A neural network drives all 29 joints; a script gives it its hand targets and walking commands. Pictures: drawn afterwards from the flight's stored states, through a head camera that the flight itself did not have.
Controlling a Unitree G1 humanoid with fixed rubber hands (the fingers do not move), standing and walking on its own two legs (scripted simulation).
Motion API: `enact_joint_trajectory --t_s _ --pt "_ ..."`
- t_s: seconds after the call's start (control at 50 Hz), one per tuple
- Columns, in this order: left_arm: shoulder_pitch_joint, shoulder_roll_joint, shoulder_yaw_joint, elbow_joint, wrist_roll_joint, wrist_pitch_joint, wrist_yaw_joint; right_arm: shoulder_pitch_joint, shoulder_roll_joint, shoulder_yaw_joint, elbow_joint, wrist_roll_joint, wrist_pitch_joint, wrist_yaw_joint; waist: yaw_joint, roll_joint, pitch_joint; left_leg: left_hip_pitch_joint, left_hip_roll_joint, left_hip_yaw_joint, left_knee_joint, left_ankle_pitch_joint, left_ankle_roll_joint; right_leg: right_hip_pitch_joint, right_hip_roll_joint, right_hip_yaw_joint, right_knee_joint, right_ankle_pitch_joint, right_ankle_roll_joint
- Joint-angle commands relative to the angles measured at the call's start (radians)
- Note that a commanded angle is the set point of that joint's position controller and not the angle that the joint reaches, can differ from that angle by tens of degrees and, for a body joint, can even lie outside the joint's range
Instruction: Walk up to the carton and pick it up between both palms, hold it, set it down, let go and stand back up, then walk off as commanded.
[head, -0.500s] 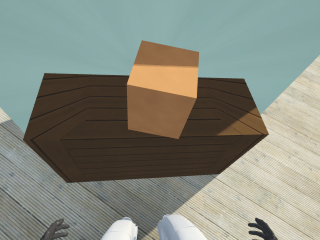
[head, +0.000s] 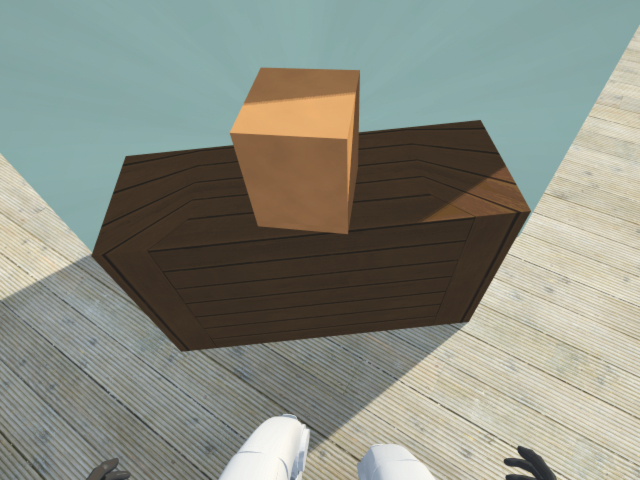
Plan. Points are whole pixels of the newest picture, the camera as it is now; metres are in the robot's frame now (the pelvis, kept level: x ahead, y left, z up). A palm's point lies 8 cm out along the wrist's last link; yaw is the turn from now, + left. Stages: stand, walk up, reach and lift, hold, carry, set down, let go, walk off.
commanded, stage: walk off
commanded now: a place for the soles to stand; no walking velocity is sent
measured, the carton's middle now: (305, 153) +0.71 +0.02 -0.06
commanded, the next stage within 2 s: none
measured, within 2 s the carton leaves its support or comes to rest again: neither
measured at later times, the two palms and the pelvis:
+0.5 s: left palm out of the picture -0.08 +0.36 -0.13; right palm out of the picture -0.06 -0.23 -0.09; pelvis -0.15 +0.07 +0.00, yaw +2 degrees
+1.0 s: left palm out of the picture -0.22 +0.32 -0.11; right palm out of the picture -0.21 -0.28 -0.11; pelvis -0.30 +0.02 -0.01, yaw +1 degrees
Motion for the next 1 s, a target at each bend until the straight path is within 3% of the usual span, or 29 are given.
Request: enact_joint_trajectory --t_s 0.0,0.04,0.08,0.2,0.22,0.26,0.3,0.32,0.34,0.36,0.38,0.4,0.42,0.44,0.48,0.5,0.54,0.56,0.66,0.68,0.7,0.76,0.84,0.88,0.9,0.92,0.94,0.96,0.98 --pt "-0.047 0.268 0.108 -0.15 -0.001 -0.047 0.036 0.045 -0.269 -0.105 -0.073 -0.07 -0.023 -0.006 0.057 -0.196 -0.079 -0.072 -0.027 -0.099 0.17 0.01 -0.057 0.035 -0.26 0.392 -0.455 0.371 -0.154" --pt "0.042 0.273 0.102 -0.144 0.003 -0.053 0.037 0.015 -0.252 -0.093 -0.09 -0.063 -0.029 -0.015 0.093 -0.254 -0.149 -0.143 -0.008 -0.077 0.076 -0.061 -0.063 0.235 -0.282 0.401 -0.39 0.58 -0.146" --pt "0.04 0.266 0.099 -0.16 -0.004 -0.047 0.04 0.034 -0.247 -0.095 -0.098 -0.06 -0.037 -0.015 0.095 -0.237 -0.195 -0.134 -0.013 -0.068 0.082 -0.069 -0.054 0.225 -0.3 0.395 -0.389 0.542 -0.136" --pt "0.06 0.291 0.088 -0.126 0.004 -0.047 0.046 0.02 -0.263 -0.102 -0.085 -0.063 -0.045 -0.022 0.119 -0.26 -0.25 -0.119 0.028 -0.071 -0.047 -0.232 -0.058 0.284 -0.353 0.477 -0.315 0.665 -0.251" --pt "-0.007 0.288 0.089 -0.126 0.001 -0.049 0.037 0.073 -0.254 -0.097 -0.076 -0.056 -0.052 -0.021 0.081 -0.289 -0.237 -0.046 0.062 -0.026 -0.07 -0.204 -0.047 0.186 -0.358 0.407 -0.334 0.63 -0.243" --pt "-0.006 0.292 0.085 -0.12 0.01 -0.04 0.038 0.076 -0.264 -0.102 -0.059 -0.053 -0.054 -0.005 0.081 -0.282 -0.269 0.055 0.105 0.011 -0.272 -0.19 -0.03 0.166 -0.324 0.325 -0.308 0.655 -0.205" --pt "-0.032 0.291 0.082 -0.117 0.001 -0.033 0.031 0.18 -0.24 -0.097 -0.022 -0.059 -0.064 0.001 0.028 -0.293 -0.307 0.254 0.081 0.064 -0.532 -0.046 -0.013 -0.002 -0.278 0.259 -0.271 0.516 -0.133" --pt "-0.081 0.268 0.072 -0.114 -0.01 -0.024 0.031 0.242 -0.239 -0.109 0.004 -0.068 -0.066 0.005 -0.026 -0.231 -0.31 0.407 0.077 0.023 -0.611 0.062 0.01 -0.154 -0.219 0.209 -0.2 0.376 -0.084" --pt "-0.064 0.208 0.07 -0.114 -0.01 -0.009 0.036 0.199 -0.295 -0.122 0.014 -0.092 -0.06 0.008 -0.007 -0.041 -0.212 0.328 0.24 -0.267 -0.712 -0.003 0.087 -0.303 -0.057 0.083 0.02 0.083 -0.021" --pt "-0.085 0.211 0.077 -0.146 0.002 -0.011 0.047 0.085 -0.42 -0.135 -0.048 -0.086 -0.068 0.004 -0.006 0.157 -0.123 0.139 0.489 -0.646 -0.864 0.087 0.191 -0.331 0.107 0.092 0.257 -0.255 0.026" --pt "-0.103 0.303 0.114 -0.137 0.019 -0.02 0.055 0.043 -0.427 -0.134 -0.063 -0.087 -0.069 0.003 -0.014 0.127 -0.12 0.002 0.509 -0.729 -0.941 -0.125 0.228 -0.237 0.078 0.168 0.399 -0.219 0.046" --pt "-0.05 0.306 0.105 -0.097 0.001 -0.013 0.05 -0.024 -0.358 -0.112 -0.075 -0.086 -0.069 -0.007 0.039 0.018 -0.022 -0.056 0.43 -0.588 -0.906 -0.132 0.152 -0.239 0.076 0.177 0.409 -0.129 0.023" --pt "0.014 0.3 0.099 -0.058 -0.006 -0.014 0.041 -0.072 -0.331 -0.098 -0.092 -0.088 -0.072 -0.004 0.057 0.049 -0.04 0.007 0.38 -0.495 -0.858 -0.113 0.069 -0.298 0.073 0.207 0.41 -0.068 0.023" --pt "0.066 0.29 0.106 -0.043 0.0 -0.015 0.038 -0.1 -0.302 -0.093 -0.091 -0.085 -0.077 -0.006 0.07 0.076 -0.027 0.025 0.351 -0.418 -0.846 -0.105 0.092 -0.3 0.082 0.159 0.457 -0.023 0.018" --pt "0.096 0.293 0.105 -0.058 0.004 -0.009 0.032 -0.07 -0.289 -0.091 -0.112 -0.075 -0.085 -0.007 0.056 0.093 -0.08 0.215 0.357 -0.451 -0.838 -0.05 0.047 -0.36 0.118 0.159 0.476 -0.009 0.033" --pt "0.091 0.318 0.114 -0.051 0.006 -0.008 0.031 -0.061 -0.314 -0.108 -0.101 -0.076 -0.083 -0.007 0.053 0.17 -0.121 0.273 0.375 -0.45 -0.841 -0.141 0.047 -0.349 0.102 0.166 0.5 0.0 0.039" --pt "0.078 0.327 0.117 -0.059 0.016 -0.008 0.026 -0.044 -0.295 -0.11 -0.094 -0.07 -0.078 -0.01 0.025 0.118 -0.092 0.278 0.389 -0.485 -0.895 -0.235 0.041 -0.353 0.101 0.141 0.449 0.014 0.05" --pt "0.089 0.318 0.11 -0.045 0.012 -0.004 0.017 -0.041 -0.305 -0.118 -0.092 -0.075 -0.079 -0.017 0.044 0.122 -0.069 0.232 0.382 -0.455 -0.868 -0.24 0.08 -0.328 0.098 0.133 0.485 0.018 0.046" --pt "0.077 0.309 0.105 -0.073 0.011 0.002 0.018 -0.043 -0.286 -0.117 -0.094 -0.064 -0.078 -0.015 0.034 0.139 -0.116 0.35 0.405 -0.439 -0.837 -0.011 0.158 -0.315 0.078 0.144 0.432 -0.027 0.053" --pt "0.077 0.292 0.106 -0.082 0.011 0.0 0.016 0.016 -0.267 -0.106 -0.108 -0.061 -0.08 -0.017 0.028 0.09 -0.143 0.364 0.399 -0.449 -0.806 0.078 0.154 -0.296 0.084 0.124 0.436 -0.076 0.046" --pt "0.086 0.303 0.106 -0.075 0.014 -0.003 0.015 0.009 -0.295 -0.113 -0.095 -0.059 -0.079 -0.016 0.029 0.122 -0.114 0.317 0.411 -0.484 -0.83 -0.007 0.17 -0.282 0.072 0.131 0.427 -0.075 0.041" --pt "0.11 0.304 0.104 -0.044 0.008 -0.008 0.006 0.031 -0.312 -0.12 -0.078 -0.06 -0.074 -0.019 0.031 0.081 -0.157 0.31 0.405 -0.415 -0.807 0.123 0.155 -0.213 0.048 0.08 0.303 -0.111 0.025" --pt "0.183 0.269 0.1 -0.007 0.004 0.002 -0.014 -0.058 -0.335 -0.127 -0.095 -0.071 -0.05 -0.016 0.06 0.186 -0.166 0.131 0.388 -0.342 -0.888 -0.071 0.138 0.032 -0.013 -0.015 -0.003 -0.198 -0.004" --pt "0.299 0.259 0.11 0.034 0.003 -0.006 -0.018 -0.152 -0.348 -0.135 -0.106 -0.092 -0.036 -0.012 0.148 0.126 -0.125 -0.082 0.304 -0.235 -0.84 -0.191 0.064 0.212 -0.022 -0.087 -0.227 -0.079 -0.028" --pt "0.295 0.264 0.11 0.042 0.006 -0.008 -0.021 -0.173 -0.331 -0.121 -0.108 -0.084 -0.031 -0.011 0.157 0.056 -0.065 -0.208 0.248 -0.208 -0.732 -0.286 0.039 0.194 -0.038 0.034 -0.263 -0.129 -0.049" --pt "0.309 0.28 0.101 0.047 0.007 -0.001 -0.022 -0.146 -0.292 -0.124 -0.083 -0.074 -0.018 -0.018 0.167 -0.173 -0.061 -0.248 0.078 -0.045 -0.371 -0.343 -0.009 0.048 -0.154 0.285 -0.461 -0.381 -0.141" --pt "0.139 0.336 0.103 -0.015 0.007 -0.002 -0.014 -0.134 -0.248 -0.119 -0.094 -0.058 -0.028 -0.027 0.143 -0.382 0.046 -0.2 -0.086 0.055 -0.019 -0.164 -0.07 -0.284 -0.346 0.643 -0.695 -0.519 -0.231" --pt "-0.027 0.381 0.118 -0.106 0.016 -0.002 0.0 -0.08 -0.257 -0.13 -0.092 -0.058 -0.03 -0.027 0.09 -0.261 0.081 -0.103 -0.047 -0.119 0.112 -0.088 -0.067 -0.454 -0.38 0.704 -0.691 -0.371 -0.274" --pt "-0.106 0.353 0.103 -0.132 0.014 -0.014 0.005 -0.059 -0.252 -0.126 -0.063 -0.056 -0.042 -0.027 0.049 -0.18 0.154 -0.063 -0.029 -0.089 0.122 -0.028 -0.057 -0.486 -0.359 0.606 -0.687 -0.257 -0.231"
